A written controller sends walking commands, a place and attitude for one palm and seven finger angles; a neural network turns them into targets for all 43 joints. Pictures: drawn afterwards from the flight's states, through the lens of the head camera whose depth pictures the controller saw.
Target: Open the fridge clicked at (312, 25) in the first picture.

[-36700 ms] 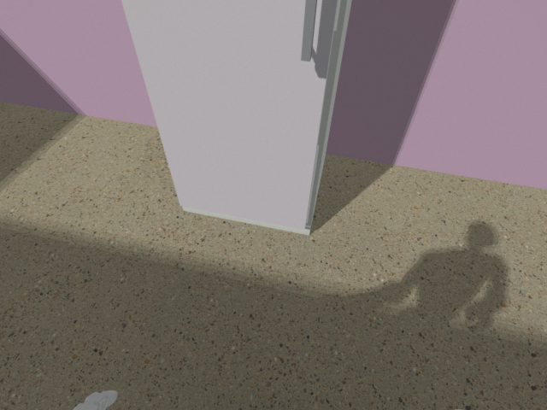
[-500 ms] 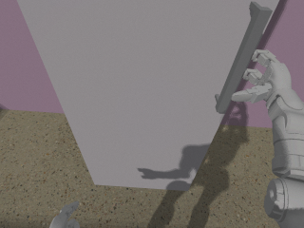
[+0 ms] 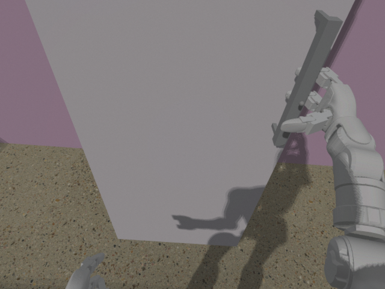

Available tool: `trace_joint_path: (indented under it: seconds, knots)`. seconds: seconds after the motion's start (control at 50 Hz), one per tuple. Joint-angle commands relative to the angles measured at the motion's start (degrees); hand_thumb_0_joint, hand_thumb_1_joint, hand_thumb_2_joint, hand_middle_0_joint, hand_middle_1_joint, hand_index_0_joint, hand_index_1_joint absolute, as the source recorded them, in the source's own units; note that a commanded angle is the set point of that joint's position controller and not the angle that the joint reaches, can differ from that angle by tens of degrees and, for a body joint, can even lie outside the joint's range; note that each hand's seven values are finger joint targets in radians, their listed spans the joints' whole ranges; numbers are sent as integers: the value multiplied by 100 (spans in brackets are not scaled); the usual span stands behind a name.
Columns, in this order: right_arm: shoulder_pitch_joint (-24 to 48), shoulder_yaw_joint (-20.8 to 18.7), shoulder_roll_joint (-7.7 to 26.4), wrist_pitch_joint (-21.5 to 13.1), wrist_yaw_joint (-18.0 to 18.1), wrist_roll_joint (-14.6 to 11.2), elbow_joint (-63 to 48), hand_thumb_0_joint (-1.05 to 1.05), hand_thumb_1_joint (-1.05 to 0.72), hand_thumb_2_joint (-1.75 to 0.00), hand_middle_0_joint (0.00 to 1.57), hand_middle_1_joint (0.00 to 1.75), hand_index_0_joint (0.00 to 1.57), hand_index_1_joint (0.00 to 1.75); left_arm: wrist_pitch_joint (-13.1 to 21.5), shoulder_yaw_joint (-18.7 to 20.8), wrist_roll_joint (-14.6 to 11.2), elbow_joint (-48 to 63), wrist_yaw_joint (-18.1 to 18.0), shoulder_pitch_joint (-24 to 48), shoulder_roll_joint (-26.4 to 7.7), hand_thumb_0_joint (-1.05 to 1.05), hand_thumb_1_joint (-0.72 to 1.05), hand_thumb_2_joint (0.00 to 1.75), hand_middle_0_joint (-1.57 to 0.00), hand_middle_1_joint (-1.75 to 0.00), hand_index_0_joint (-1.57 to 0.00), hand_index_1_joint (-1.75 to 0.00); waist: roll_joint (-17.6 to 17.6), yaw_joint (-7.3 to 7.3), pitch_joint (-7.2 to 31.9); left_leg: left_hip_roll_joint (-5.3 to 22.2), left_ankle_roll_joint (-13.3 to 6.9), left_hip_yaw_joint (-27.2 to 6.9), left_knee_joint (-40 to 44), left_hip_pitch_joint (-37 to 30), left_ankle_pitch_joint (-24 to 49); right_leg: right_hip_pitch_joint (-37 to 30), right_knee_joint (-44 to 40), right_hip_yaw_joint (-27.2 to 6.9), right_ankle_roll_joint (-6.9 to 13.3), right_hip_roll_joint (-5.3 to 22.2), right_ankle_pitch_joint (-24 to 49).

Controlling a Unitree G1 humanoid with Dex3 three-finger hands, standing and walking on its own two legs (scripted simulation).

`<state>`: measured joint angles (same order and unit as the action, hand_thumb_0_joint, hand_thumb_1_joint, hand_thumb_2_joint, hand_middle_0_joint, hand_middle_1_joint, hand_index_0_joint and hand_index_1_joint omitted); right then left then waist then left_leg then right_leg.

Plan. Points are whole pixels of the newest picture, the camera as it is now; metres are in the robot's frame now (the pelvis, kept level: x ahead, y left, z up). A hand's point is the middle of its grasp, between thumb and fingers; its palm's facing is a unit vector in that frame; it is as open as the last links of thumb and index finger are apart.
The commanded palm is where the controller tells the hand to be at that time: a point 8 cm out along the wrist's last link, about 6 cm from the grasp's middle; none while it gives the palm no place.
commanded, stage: slide the fingers in behind the handle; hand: right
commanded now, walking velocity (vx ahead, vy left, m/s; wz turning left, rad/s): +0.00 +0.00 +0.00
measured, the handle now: (296, 87) +0.47 -0.17 +0.23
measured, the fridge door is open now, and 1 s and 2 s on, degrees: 0 0 0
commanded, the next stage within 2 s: grip the handle and tug to test in 0.84 s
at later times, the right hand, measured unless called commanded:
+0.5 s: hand (293, 100) +0.43 -0.15 +0.23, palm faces -0.01 +1.00 +0.00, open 14.0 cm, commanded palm +0.40 -0.20 +0.23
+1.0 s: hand (294, 102) +0.41 -0.15 +0.24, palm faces +0.00 +1.00 +0.00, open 14.1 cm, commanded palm +0.38 -0.19 +0.23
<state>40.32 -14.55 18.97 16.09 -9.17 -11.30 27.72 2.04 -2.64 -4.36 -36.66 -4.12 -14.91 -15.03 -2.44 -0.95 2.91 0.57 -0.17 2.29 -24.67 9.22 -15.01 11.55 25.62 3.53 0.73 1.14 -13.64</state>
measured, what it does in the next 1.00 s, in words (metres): stands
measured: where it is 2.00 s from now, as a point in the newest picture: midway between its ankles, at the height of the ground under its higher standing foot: outside the picture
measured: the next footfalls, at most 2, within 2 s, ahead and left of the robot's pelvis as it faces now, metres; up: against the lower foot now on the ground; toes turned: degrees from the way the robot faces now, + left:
none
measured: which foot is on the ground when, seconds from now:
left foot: down 0.00-1.00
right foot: down 0.00-1.00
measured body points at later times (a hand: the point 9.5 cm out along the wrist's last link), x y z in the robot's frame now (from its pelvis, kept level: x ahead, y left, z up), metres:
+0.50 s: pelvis +0.00 +0.00 +0.00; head -0.02 +0.01 +0.45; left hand +0.11 +0.25 -0.11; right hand +0.42 -0.21 +0.23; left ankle -0.02 +0.12 -0.74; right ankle +0.00 -0.11 -0.74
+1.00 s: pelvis -0.01 +0.00 +0.00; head -0.03 +0.01 +0.45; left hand +0.15 +0.23 -0.09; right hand +0.40 -0.20 +0.24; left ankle -0.02 +0.12 -0.74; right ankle +0.00 -0.11 -0.74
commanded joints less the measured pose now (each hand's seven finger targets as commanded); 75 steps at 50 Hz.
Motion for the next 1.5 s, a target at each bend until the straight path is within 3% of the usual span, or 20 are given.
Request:
trace_joint_path:
  seconds: [0.0, 0.06, 0.2, 0.28, 0.36, 0.38, 0.44, 0.52, 0.6, 0.68, 0.72, 0.78, 0.84, 0.88, 0.92, 1.06, 1.2, 1.3, 1.34, 1.48]
  knots:
    - [2875, -320, 1376, -247, 14, -74, -1082, 0, 50, -30, 30, 120, 30, 120, 231, 225, -35, 795, -98, 663, -698, 0, 90, 90, -20, -30, -20, -30, 361, -2, 1310, -103, -95, -76, 342, 10, 1797, -807, -135, -267, 249, -60, 1417]
    - [3385, 146, 954, -185, 33, -29, -925, 0, 50, -30, 30, 120, 30, 120, 252, 205, -53, 725, -128, 624, -667, 0, 90, 90, -20, -30, -20, -30, 75, -162, 1108, -116, -103, -62, 424, 378, 1293, -850, -168, -342, 230, -66, 1057]
    - [3790, -69, 1196, -526, 104, -72, -731, 0, 50, -30, 30, 120, 30, 120, 324, 212, 11, 652, -150, 526, -679, 0, 90, 90, -20, -30, -20, -30, 269, -137, 1704, -104, -114, -93, 366, 54, 1485, -963, -141, -378, 243, -93, 1226]
    - [3271, -339, 1425, -616, 110, -53, -120, 0, 50, -30, 30, 120, 30, 120, 316, 236, 15, 604, -124, 427, -714, 0, 90, 90, -20, -30, -20, -30, 626, -31, 1559, -110, -84, -96, 381, -54, 1574, -716, -151, -316, 254, -77, 1206]
    - [3368, -254, 1385, -608, 139, 60, -179, 0, 50, -30, 30, 120, 30, 120, 283, 224, 3, 666, -104, 423, -693, 0, 90, 90, -20, -30, -20, -30, 305, -22, 1445, -83, -95, -111, 368, -43, 1635, -647, -197, -278, 241, -76, 1234]
    - [3254, -349, 1498, -652, 154, 81, -306, 0, 50, -30, 30, 120, 30, 120, 278, 260, 6, 699, -90, 420, -713, 0, 90, 90, -20, -30, -20, -30, 299, 32, 1572, -89, -108, -101, 349, -135, 1719, -711, -177, -267, 241, -55, 1372]
    - [3367, -183, 1228, -751, 140, 56, -956, 0, 50, -30, 30, 120, 30, 120, 330, 257, 4, 796, -51, 475, -649, 0, 90, 90, -20, -30, -20, -30, -18, 31, 1828, -119, -152, -77, 266, -176, 2032, -1047, -133, -302, 217, -45, 1777]
    - [3046, -210, 1111, -572, 90, -72, -914, 0, 50, -30, 30, 120, 30, 120, 317, 279, 0, 761, -59, 496, -698, 0, 90, 90, -20, -30, -20, -30, 486, 29, 1608, -161, -116, -42, 323, -130, 1928, -942, -196, -291, 242, -28, 1614]
    - [3029, -203, 1119, -381, 154, -21, -1194, 0, 50, -30, 30, 120, 30, 120, 298, 268, -2, 784, -52, 586, -682, 0, 90, 90, -20, -30, -20, -30, 196, 74, 1569, -142, -123, -57, 358, -77, 1829, -979, -212, -270, 231, -43, 1609]
    - [3027, -15, 896, -298, 241, -11, -1228, 0, 50, -30, 30, 120, 30, 120, 266, 262, 5, 749, -46, 606, -669, 0, 90, 90, -20, -30, -20, -30, 373, 8, 1353, -171, -125, -9, 408, 52, 1614, -975, -227, -305, 216, -15, 1494]
    - [3335, 86, 832, -310, 265, 14, -1535, 0, 50, -30, 30, 120, 30, 120, 273, 239, 7, 774, -46, 677, -642, 0, 90, 90, -20, -30, -20, -30, 83, -16, 1485, -159, -149, -28, 374, 59, 1654, -1115, -233, -336, 200, -33, 1562]
    - [3149, 125, 741, -301, 282, -7, -1531, 0, 50, -30, 30, 120, 30, 120, 259, 236, 24, 760, -50, 707, -633, 0, 90, 90, -20, -30, -20, -30, 194, -3, 1614, -176, -144, -9, 375, 32, 1691, -1225, -205, -326, 189, -27, 1647]
    - [3412, 380, 430, -187, 316, -13, -1280, 0, 50, -30, 30, 120, 30, 120, 252, 206, 24, 692, -60, 704, -606, 0, 90, 90, -20, -30, -20, -30, 223, -103, 1391, -174, -137, 3, 405, 239, 1516, -1168, -234, -378, 180, -31, 1449]
    - [3238, 60, 824, -197, 344, 12, -1183, 0, 50, -30, 30, 120, 30, 120, 222, 221, 55, 670, -65, 680, -658, 0, 90, 90, -20, -30, -20, -30, 422, -14, 1481, -172, -137, -22, 440, 69, 1597, -1127, -238, -364, 190, -28, 1514]
    - [3318, 26, 851, -231, 346, 21, -1306, 0, 50, -30, 30, 120, 30, 120, 199, 204, 46, 724, -65, 745, -617, 0, 90, 90, -20, -30, -20, -30, 377, 16, 1632, -144, -145, -35, 384, -74, 1784, -1131, -235, -349, 193, -52, 1634]
    - [3243, 221, 567, -300, 308, -18, -1604, 0, 17, -44, 33, 125, 33, 125, 188, 178, 43, 801, -21, 843, -565, 0, 90, 90, -20, -30, -20, -30, 124, 34, 1641, -152, -167, -11, 370, -102, 1866, -1228, -249, -358, 157, -58, 1740]
    - [2847, -32, 817, -257, 282, -57, -1628, 0, -15, -58, 37, 129, 37, 129, 161, 206, 43, 808, -39, 864, -611, 0, 90, 90, -20, -30, -20, -30, 351, 110, 1620, -154, -156, -19, 406, -275, 1998, -1143, -280, -327, 194, -52, 1798]
    - [2970, 264, 479, -184, 274, -67, -1766, 0, -39, -68, 40, 133, 40, 133, 178, 210, 30, 791, -32, 883, -588, 0, 90, 90, -20, -30, -20, -30, 173, 35, 1527, -167, -152, 1, 426, -123, 1960, -1236, -264, -321, 182, -50, 1825]
    - [2908, 92, 690, -132, 299, -41, -1678, 0, -48, -72, 41, 134, 41, 134, 160, 216, 38, 764, -44, 845, -613, 0, 90, 90, -20, -30, -20, -30, 259, 74, 1559, -170, -151, -2, 417, -185, 1981, -1173, -272, -317, 182, -61, 1815]
    - [3031, 172, 634, -90, 293, -19, -1521, 0, -81, -86, 44, 139, 44, 139, 160, 243, 51, 715, -70, 804, -630, 0, 90, 90, -20, -30, -20, -30, 275, 20, 1573, -165, -138, -10, 454, -100, 1921, -1221, -241, -306, 198, -67, 1779]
